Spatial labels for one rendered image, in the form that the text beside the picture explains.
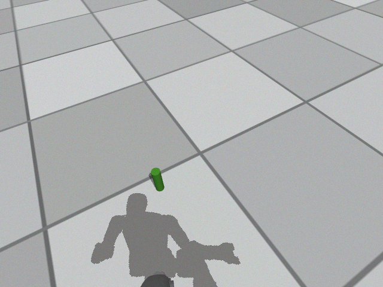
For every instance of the can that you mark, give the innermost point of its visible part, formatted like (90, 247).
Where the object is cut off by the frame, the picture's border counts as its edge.
(157, 178)

